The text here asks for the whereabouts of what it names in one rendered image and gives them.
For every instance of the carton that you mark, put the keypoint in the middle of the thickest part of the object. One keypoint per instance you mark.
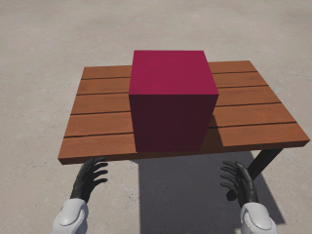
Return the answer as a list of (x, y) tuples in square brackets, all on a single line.
[(172, 97)]

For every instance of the right robot hand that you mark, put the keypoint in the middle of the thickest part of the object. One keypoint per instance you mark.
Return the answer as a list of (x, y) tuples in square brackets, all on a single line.
[(243, 187)]

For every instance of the left robot hand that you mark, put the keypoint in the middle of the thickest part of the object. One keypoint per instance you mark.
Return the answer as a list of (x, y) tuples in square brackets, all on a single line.
[(85, 181)]

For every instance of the robot right forearm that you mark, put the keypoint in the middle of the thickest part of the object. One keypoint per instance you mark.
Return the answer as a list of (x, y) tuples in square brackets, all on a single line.
[(255, 220)]

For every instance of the table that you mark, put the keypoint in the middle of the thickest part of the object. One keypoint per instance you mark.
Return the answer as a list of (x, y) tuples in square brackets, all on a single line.
[(247, 116)]

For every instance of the robot left forearm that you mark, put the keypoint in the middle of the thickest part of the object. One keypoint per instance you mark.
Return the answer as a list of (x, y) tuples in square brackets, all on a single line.
[(72, 218)]

